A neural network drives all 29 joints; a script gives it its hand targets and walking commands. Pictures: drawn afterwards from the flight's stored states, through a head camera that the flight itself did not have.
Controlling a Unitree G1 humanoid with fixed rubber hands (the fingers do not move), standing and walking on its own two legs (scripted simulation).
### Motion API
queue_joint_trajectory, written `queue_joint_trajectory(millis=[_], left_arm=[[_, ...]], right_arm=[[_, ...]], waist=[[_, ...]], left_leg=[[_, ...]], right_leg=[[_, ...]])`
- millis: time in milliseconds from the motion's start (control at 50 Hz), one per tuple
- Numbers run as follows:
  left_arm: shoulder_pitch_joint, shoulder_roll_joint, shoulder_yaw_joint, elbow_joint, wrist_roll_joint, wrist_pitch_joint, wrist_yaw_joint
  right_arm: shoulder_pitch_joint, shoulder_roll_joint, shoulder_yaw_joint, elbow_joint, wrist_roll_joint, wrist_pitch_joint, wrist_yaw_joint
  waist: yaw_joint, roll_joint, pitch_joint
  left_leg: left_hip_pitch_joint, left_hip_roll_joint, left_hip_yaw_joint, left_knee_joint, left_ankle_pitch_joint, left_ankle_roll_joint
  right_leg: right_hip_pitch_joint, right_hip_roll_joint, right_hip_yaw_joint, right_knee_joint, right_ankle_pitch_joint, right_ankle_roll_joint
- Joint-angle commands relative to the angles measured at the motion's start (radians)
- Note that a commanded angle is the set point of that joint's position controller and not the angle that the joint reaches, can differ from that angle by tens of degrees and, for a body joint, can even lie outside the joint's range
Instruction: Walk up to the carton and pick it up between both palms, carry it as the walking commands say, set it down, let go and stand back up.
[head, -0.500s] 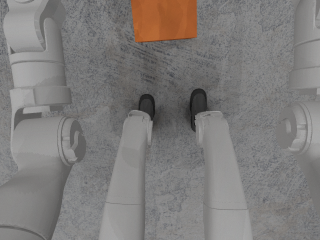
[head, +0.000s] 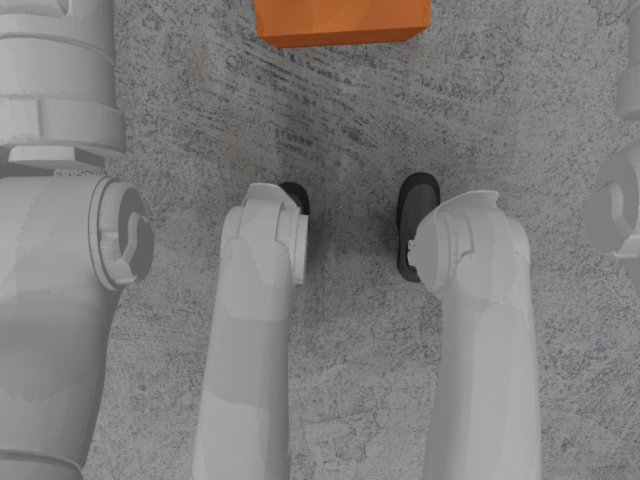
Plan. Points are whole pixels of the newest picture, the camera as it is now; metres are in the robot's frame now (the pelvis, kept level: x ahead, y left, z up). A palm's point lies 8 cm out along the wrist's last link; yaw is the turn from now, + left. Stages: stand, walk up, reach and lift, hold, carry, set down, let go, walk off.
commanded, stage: reach and lift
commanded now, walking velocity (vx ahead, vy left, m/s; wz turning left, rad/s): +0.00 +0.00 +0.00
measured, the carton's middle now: out of the picture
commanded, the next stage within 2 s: none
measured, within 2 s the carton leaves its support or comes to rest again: neither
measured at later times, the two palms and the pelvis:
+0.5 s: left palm out of the picture +0.57 +0.21 -0.27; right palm out of the picture +0.61 -0.15 -0.27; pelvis +0.02 +0.00 -0.10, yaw +0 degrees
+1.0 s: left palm out of the picture +0.57 +0.21 -0.35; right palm out of the picture +0.60 -0.15 -0.34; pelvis +0.04 +0.00 -0.16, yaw +1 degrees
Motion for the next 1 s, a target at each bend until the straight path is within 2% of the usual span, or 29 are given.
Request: queue_joint_trajectory(millis=[0,20,60,100,120,140,180,220,240,260,280,300,340,420,440,520,540,580,600,620,700,720,740,780,800,840,880,960,980], left_arm=[[-0.446,0.214,0.05,-0.295,0.034,-0.055,0.007],[-0.45,0.191,0.023,-0.225,0.005,-0.049,0.007],[-0.421,0.159,0.029,-0.114,0.009,-0.068,-0.004],[-0.426,0.209,0.07,-0.253,0.021,-0.101,-0.006],[-0.411,0.197,0.056,-0.11,0.01,-0.101,-0.005],[-0.398,0.194,0.056,-0.079,0.017,-0.11,-0.006],[-0.386,0.181,0.074,-0.083,0.045,-0.141,-0.012],[-0.41,0.216,0.073,-0.082,0.036,-0.162,-0.009],[-0.384,0.179,0.03,-0.064,-0.003,-0.168,-0.011],[-0.393,0.195,0.04,-0.061,0.003,-0.174,-0.013],[-0.369,0.18,0.033,0.012,0.017,-0.179,-0.021],[-0.381,0.19,0.033,-0.024,0.014,-0.184,-0.021],[-0.372,0.18,0.025,-0.063,0.005,-0.206,-0.022],[-0.366,0.188,-0.003,-0.031,-0.03,-0.214,-0.029],[-0.404,0.189,-0.011,-0.072,-0.034,-0.225,-0.026],[-0.377,0.184,-0.019,0.096,-0.025,-0.245,-0.033],[-0.364,0.175,-0.007,0.039,-0.009,-0.248,-0.037],[-0.379,0.143,-0.046,0.117,-0.027,-0.268,-0.04],[-0.378,0.155,-0.034,0.091,-0.014,-0.283,-0.044],[-0.398,0.149,-0.053,0.148,-0.035,-0.283,-0.05],[-0.431,0.163,-0.062,0.16,-0.005,-0.313,-0.047],[-0.432,0.151,-0.067,0.207,-0.019,-0.314,-0.053],[-0.413,0.12,-0.088,0.255,-0.021,-0.311,-0.059],[-0.407,0.128,-0.087,0.235,-0.022,-0.325,-0.065],[-0.396,0.125,-0.079,0.21,-0.031,-0.334,-0.063],[-0.389,0.147,-0.076,0.243,-0.049,-0.337,-0.064],[-0.338,0.12,-0.084,0.26,-0.039,-0.338,-0.066],[-0.285,0.125,-0.078,0.236,-0.027,-0.346,-0.065],[-0.278,0.108,-0.062,0.242,-0.013,-0.343,-0.067]], right_arm=[[-0.454,-0.187,-0.029,-0.252,-0.007,-0.043,-0.007],[-0.473,-0.198,-0.02,-0.198,0.006,-0.046,-0.012],[-0.451,-0.174,-0.011,-0.094,-0.003,-0.062,0.002],[-0.456,-0.178,0.014,-0.249,-0.003,-0.092,0.004],[-0.457,-0.156,0.02,-0.123,0.022,-0.09,0.0],[-0.452,-0.142,0.005,-0.103,0.012,-0.101,0.001],[-0.449,-0.131,0.021,-0.104,0.026,-0.129,0.012],[-0.463,-0.17,0.026,-0.125,0.034,-0.145,0.004],[-0.429,-0.151,0.038,-0.081,0.042,-0.151,0.01],[-0.432,-0.135,0.042,-0.063,0.052,-0.149,0.011],[-0.411,-0.133,0.051,-0.004,0.045,-0.153,0.014],[-0.397,-0.161,0.033,-0.023,0.02,-0.164,0.018],[-0.398,-0.174,0.025,-0.039,0.041,-0.185,0.016],[-0.409,-0.176,0.037,-0.066,0.045,-0.203,0.012],[-0.404,-0.158,0.036,-0.038,0.046,-0.207,0.015],[-0.396,-0.154,0.045,0.085,0.061,-0.24,0.035],[-0.383,-0.168,0.034,0.029,0.047,-0.247,0.036],[-0.391,-0.139,0.063,0.111,0.069,-0.266,0.048],[-0.391,-0.125,0.057,0.085,0.076,-0.278,0.052],[-0.4,-0.126,0.048,0.108,0.059,-0.284,0.046],[-0.373,-0.166,0.023,0.171,0.06,-0.323,0.055],[-0.385,-0.177,0.013,0.201,0.034,-0.327,0.053],[-0.353,-0.135,0.045,0.256,0.054,-0.325,0.067],[-0.362,-0.14,0.009,0.226,0.03,-0.349,0.068],[-0.352,-0.127,0.035,0.209,0.045,-0.353,0.065],[-0.319,-0.139,0.022,0.234,0.016,-0.355,0.059],[-0.34,-0.133,0.027,0.203,0.033,-0.36,0.061],[-0.241,-0.103,0.007,0.245,0.022,-0.36,0.061],[-0.258,-0.079,0.026,0.209,0.042,-0.357,0.063]], waist=[[0.013,-0.063,-2.297],[-0.001,-0.045,-2.21],[0.023,-0.067,-1.995],[0.035,-0.125,-2.172],[0.05,-0.116,-2.065],[0.032,-0.122,-2.013],[0.091,-0.088,-1.957],[0.08,-0.081,-2.02],[0.052,-0.101,-2.004],[0.08,-0.09,-1.974],[0.074,-0.077,-1.862],[0.044,-0.073,-1.884],[0.058,-0.043,-1.95],[0.004,-0.089,-1.929],[0.029,-0.065,-1.921],[0.026,-0.033,-1.645],[0.014,-0.036,-1.731],[0.038,-0.034,-1.628],[0.032,-0.032,-1.645],[-0.024,-0.068,-1.617],[0.014,0.037,-1.47],[-0.035,0.01,-1.362],[-0.013,0.022,-1.297],[-0.05,0.007,-1.317],[-0.012,-0.009,-1.348],[-0.048,-0.036,-1.337],[-0.019,-0.028,-1.355],[-0.041,-0.016,-1.351],[-0.001,0.003,-1.361]], left_leg=[[0.711,-0.025,0.11,-0.166,0.368,-0.017],[0.654,-0.015,0.098,-0.153,0.328,-0.019],[0.518,-0.01,0.103,-0.117,0.273,-0.012],[0.566,-0.019,0.114,-0.081,0.357,-0.009],[0.46,-0.005,0.109,-0.05,0.315,-0.009],[0.427,-0.01,0.099,-0.055,0.316,-0.005],[0.431,-0.014,0.109,-0.02,0.338,-0.011],[0.441,-0.004,0.131,0.026,0.348,-0.022],[0.434,-0.005,0.113,0.029,0.358,-0.017],[0.438,-0.011,0.123,0.044,0.359,-0.021],[0.379,-0.002,0.112,0.063,0.359,-0.019],[0.391,-0.002,0.116,0.068,0.354,-0.021],[0.459,-0.007,0.102,0.098,0.431,-0.018],[0.44,0.003,0.092,0.161,0.451,-0.026],[0.436,-0.002,0.1,0.162,0.45,-0.022],[0.38,0.011,0.072,0.204,0.415,-0.022],[0.426,0.002,0.079,0.209,0.426,-0.024],[0.39,0.01,0.059,0.229,0.462,-0.028],[0.404,0.005,0.057,0.247,0.473,-0.021],[0.39,0.01,0.044,0.259,0.438,-0.009],[0.336,0.014,0.034,0.281,0.453,-0.028],[0.276,0.016,0.016,0.295,0.439,-0.029],[0.253,0.005,0.021,0.299,0.444,-0.036],[0.242,0.011,-0.009,0.304,0.483,-0.029],[0.221,0.002,0.023,0.323,0.475,-0.034],[0.197,-0.001,0.009,0.33,0.496,-0.028],[0.236,0.003,-0.003,0.326,0.534,-0.02],[0.189,-0.004,0.007,0.32,0.563,-0.037],[0.179,-0.01,0.014,0.326,0.57,-0.037]], right_leg=[[1.038,0.06,-0.045,-0.02,0.347,-0.018],[0.983,0.05,-0.038,-0.008,0.301,-0.025],[0.846,0.046,-0.02,0.01,0.246,-0.026],[1.015,0.055,-0.013,0.045,0.395,-0.018],[0.953,0.046,-0.009,0.086,0.366,-0.02],[0.91,0.05,-0.026,0.099,0.365,-0.012],[0.856,0.045,-0.004,0.114,0.372,-0.013],[0.891,0.049,-0.006,0.147,0.395,-0.016],[0.873,0.049,-0.026,0.175,0.398,-0.012],[0.843,0.049,-0.021,0.176,0.387,-0.011],[0.802,0.048,-0.009,0.185,0.393,-0.012],[0.806,0.047,-0.017,0.192,0.393,-0.009],[0.791,0.053,-0.017,0.228,0.444,-0.011],[0.762,0.049,-0.031,0.272,0.471,0.001],[0.758,0.041,-0.035,0.286,0.463,-0.003],[0.493,0.034,-0.029,0.317,0.348,-0.011],[0.574,0.04,-0.017,0.307,0.383,-0.013],[0.473,0.031,-0.022,0.348,0.374,-0.012],[0.435,0.028,-0.03,0.362,0.376,-0.005],[0.419,0.035,-0.037,0.367,0.348,-0.001],[0.275,0.009,-0.012,0.406,0.327,-0.018],[0.225,0.016,-0.003,0.407,0.314,-0.018],[0.211,0.018,0.002,0.409,0.32,-0.023],[0.221,0.009,-0.007,0.436,0.371,-0.012],[0.274,0.009,0.001,0.436,0.381,-0.016],[0.276,0.014,-0.001,0.445,0.415,-0.008],[0.268,0.014,-0.014,0.46,0.424,0.001],[0.298,0.03,-0.007,0.46,0.468,-0.016],[0.305,0.031,0.007,0.457,0.486,-0.022]])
